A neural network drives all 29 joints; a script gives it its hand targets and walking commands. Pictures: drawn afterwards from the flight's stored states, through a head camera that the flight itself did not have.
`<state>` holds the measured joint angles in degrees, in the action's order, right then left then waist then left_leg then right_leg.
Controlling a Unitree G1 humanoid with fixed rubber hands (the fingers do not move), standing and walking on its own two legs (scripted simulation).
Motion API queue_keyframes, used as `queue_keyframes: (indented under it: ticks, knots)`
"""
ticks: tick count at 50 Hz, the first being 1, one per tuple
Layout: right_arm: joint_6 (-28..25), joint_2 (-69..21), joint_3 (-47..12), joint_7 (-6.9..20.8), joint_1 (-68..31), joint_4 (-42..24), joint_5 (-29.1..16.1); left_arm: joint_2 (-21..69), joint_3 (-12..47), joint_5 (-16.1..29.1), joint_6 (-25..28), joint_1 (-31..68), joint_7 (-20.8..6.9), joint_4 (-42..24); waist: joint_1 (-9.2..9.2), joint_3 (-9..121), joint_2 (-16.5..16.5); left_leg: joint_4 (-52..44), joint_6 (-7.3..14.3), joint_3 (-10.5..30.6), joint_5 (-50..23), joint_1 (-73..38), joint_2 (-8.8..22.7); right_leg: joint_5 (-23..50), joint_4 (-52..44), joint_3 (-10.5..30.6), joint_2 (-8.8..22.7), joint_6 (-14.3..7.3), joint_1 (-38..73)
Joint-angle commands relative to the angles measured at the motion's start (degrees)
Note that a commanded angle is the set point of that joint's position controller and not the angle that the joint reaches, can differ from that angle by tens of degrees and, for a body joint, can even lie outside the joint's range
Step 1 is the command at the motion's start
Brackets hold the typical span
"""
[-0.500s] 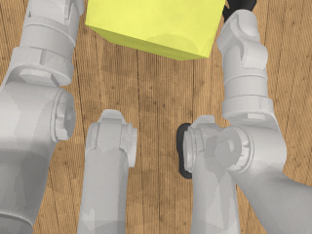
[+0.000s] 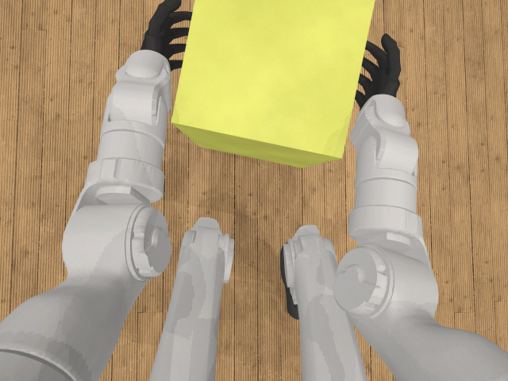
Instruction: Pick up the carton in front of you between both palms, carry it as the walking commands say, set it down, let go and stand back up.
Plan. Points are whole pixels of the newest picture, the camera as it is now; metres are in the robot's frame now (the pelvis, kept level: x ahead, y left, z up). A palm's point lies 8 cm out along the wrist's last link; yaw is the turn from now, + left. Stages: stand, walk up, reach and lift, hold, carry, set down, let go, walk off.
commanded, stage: reach and lift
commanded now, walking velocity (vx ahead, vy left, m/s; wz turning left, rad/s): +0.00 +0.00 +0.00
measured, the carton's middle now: (265, 89) +0.52 +0.02 -0.14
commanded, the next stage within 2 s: none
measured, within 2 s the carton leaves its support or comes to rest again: neither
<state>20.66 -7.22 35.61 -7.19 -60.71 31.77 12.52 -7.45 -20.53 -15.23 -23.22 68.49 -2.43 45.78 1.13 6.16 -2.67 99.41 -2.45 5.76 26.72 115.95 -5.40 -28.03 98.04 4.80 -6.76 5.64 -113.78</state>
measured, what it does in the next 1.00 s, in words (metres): rises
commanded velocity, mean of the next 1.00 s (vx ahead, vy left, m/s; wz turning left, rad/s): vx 0.00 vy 0.00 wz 0.00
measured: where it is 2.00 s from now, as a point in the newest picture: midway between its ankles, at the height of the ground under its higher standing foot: (248, 290)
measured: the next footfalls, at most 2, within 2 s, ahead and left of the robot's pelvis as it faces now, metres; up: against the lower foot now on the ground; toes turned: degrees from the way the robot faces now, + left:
none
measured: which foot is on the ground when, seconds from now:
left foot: down 0.00-1.00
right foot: down 0.00-1.00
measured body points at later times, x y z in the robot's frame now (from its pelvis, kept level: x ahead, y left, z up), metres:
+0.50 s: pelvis +0.05 +0.00 +0.13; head +0.21 +0.02 +0.55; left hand +0.47 +0.17 +0.08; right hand +0.47 -0.14 +0.10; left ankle +0.11 +0.12 -0.46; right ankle +0.11 -0.14 -0.46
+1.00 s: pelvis +0.10 -0.01 +0.25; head +0.13 +0.00 +0.70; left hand +0.42 +0.16 +0.23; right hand +0.43 -0.15 +0.24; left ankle +0.11 +0.12 -0.46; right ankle +0.11 -0.14 -0.46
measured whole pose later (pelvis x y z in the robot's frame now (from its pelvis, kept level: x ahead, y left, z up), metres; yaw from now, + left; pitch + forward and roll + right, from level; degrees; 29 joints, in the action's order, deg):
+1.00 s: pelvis +0.10 -0.01 +0.25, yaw +3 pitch +12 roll +0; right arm 21.8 -10.1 19.6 -3.3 -19.9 28.0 13.2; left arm 7.2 -16.7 -13.8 -24.3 19.5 0.6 28.7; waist 0.3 8.8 -1.1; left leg 38.2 -1.4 7.8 16.3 34.0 -3.1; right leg -17.4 38.6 8.0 -3.5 1.1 -33.3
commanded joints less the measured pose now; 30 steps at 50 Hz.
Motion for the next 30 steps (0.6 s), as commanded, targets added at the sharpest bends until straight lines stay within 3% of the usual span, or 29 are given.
queue_keyframes:
  ticks: [1, 9, 20, 30]
  knots:
    - [1.33, -56.6, -36.88, 16.68, -39.05, 5.21, -10.02, 63.85, 24.88, 11.1, 1.59, 29.74, -12.73, -2.88, -1.11, 66.22, 7.42, -13.03, 1.01, -9.57, -12.97, -46.64, -3.21, 9.99, -10.08, -11.53, -4.45, -2.47, 29.48]
    - [1.39, -58.63, -40.48, 17.68, -28.78, 6.12, -11.19, 67.18, 28.33, 12.45, 1.73, 21.78, -11.6, -5.64, -0.93, 60.84, 7.36, -19.51, 0.57, -8.61, -14.38, -52.79, -3.52, 11.34, -16.85, -9.74, -4.23, -2.92, 35.45]
    - [-0.22, -60.13, -40.1, 17.69, -16.14, 8.94, -8.19, 68.88, 26.58, 10.04, 3.66, 10.35, -10.98, -4.83, -1.0, 49.19, 4.83, -31.11, 1.42, -6.38, -13.55, -61.44, -3.36, 10.98, -29.45, -6.76, -3.59, -3.29, 46.64]
    - [-1.13, -61.66, -43.27, 18.0, -4.64, 8.05, -7.07, 70.26, 29.41, 9.82, 4.86, 1.16, -11.13, -8.45, -0.87, 43.01, 3.73, -42.21, 1.95, -4.32, -16.51, -72.92, -2.7, 14.76, -41.26, -3.93, -2.24, -3.83, 61.8]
